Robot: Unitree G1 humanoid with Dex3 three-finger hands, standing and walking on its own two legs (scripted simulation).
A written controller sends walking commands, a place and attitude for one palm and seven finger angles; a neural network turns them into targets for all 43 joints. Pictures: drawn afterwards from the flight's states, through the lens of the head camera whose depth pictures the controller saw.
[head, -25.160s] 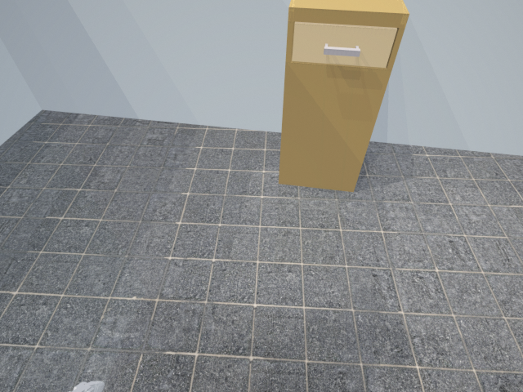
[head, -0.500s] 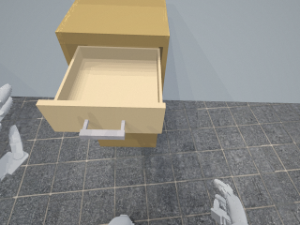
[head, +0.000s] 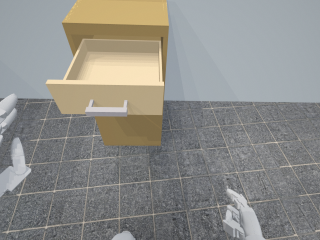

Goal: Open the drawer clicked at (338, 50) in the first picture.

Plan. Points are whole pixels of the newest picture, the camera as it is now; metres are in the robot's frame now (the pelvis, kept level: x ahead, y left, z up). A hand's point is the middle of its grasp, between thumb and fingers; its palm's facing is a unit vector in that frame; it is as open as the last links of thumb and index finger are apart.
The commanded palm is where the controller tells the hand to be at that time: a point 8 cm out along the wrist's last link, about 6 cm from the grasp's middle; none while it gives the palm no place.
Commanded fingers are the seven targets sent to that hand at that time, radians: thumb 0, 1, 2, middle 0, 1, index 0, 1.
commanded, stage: stop stepping back and stand still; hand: left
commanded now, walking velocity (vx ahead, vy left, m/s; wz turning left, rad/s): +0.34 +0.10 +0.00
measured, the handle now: (107, 107) +0.50 +0.21 +0.01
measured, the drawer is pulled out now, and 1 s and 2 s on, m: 0.30 0.30 0.30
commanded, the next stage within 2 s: let the arm hang, fingers relaxed in 0.52 s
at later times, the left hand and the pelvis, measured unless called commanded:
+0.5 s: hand (10, 207) +0.14 +0.23 +0.18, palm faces +0.41 -0.80 -0.44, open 7.4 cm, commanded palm +0.08 +0.27 +0.20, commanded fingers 0.00 0.90 0.90 -0.20 -0.30 -0.20 -0.30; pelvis -0.04 -0.01 +0.01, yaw +2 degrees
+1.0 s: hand out of the picture -0.04 +0.17 -0.16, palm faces +0.10 -0.98 -0.19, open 6.9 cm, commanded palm none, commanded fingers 0.00 0.90 0.90 -0.20 -0.30 -0.20 -0.30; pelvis -0.05 -0.01 +0.02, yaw +3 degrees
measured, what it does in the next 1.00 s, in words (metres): steps on the spot: left foot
